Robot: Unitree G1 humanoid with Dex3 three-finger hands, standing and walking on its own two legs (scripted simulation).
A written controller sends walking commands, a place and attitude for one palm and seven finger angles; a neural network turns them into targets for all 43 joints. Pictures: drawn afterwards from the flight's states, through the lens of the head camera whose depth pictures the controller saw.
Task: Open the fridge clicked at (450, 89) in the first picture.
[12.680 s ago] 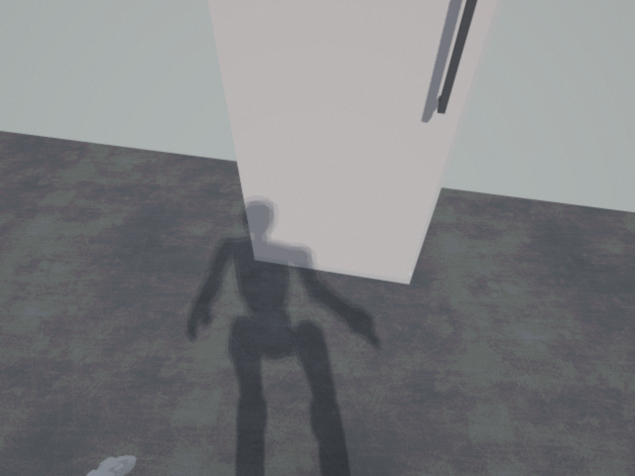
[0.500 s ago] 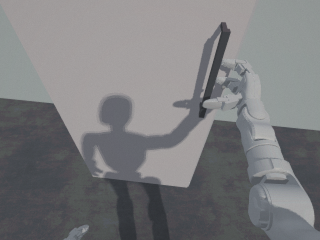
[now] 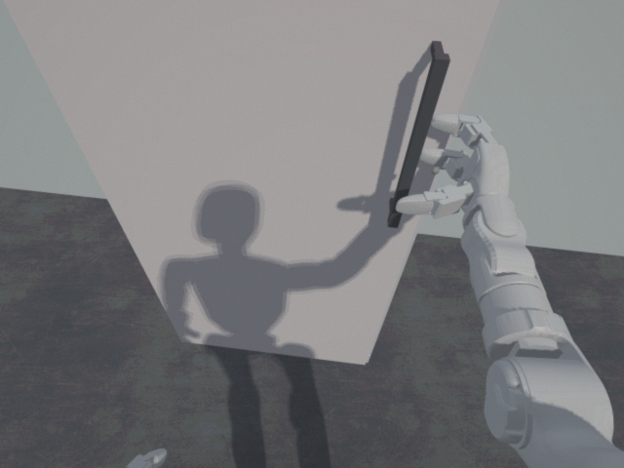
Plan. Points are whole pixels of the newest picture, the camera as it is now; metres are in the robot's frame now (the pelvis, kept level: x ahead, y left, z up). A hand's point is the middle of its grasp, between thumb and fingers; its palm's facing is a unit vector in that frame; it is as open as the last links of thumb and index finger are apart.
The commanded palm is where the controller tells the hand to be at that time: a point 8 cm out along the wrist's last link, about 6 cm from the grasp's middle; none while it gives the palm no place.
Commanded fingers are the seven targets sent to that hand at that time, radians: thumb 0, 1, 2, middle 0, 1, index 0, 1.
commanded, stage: slide the fingers in behind the handle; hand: right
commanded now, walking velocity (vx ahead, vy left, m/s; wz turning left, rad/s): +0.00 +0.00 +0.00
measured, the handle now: (411, 148) +0.51 -0.07 +0.16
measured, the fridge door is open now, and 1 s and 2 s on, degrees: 0 0 0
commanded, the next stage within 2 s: grip the handle and tug to test in 1.50 s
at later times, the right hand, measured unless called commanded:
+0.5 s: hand (412, 169) +0.46 -0.07 +0.17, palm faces -0.01 +1.00 +0.03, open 14.0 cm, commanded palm +0.43 -0.12 +0.17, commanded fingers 0.00 0.50 -0.30 0.30 1.20 0.30 1.20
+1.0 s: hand (393, 167) +0.46 -0.04 +0.17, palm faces +0.00 +1.00 +0.01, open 14.0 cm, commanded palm +0.43 -0.09 +0.17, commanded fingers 0.00 0.50 -0.30 0.30 1.20 0.30 1.20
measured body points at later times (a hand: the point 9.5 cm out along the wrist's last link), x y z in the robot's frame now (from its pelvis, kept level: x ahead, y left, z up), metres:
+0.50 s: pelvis +0.00 +0.00 +0.00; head +0.02 +0.00 +0.45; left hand +0.11 +0.23 -0.12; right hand +0.45 -0.12 +0.17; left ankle +0.01 +0.09 -0.74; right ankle +0.00 -0.08 -0.74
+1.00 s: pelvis +0.01 +0.01 +0.00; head +0.03 +0.02 +0.45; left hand +0.11 +0.24 -0.12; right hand +0.45 -0.10 +0.17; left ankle +0.01 +0.09 -0.74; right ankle +0.00 -0.08 -0.74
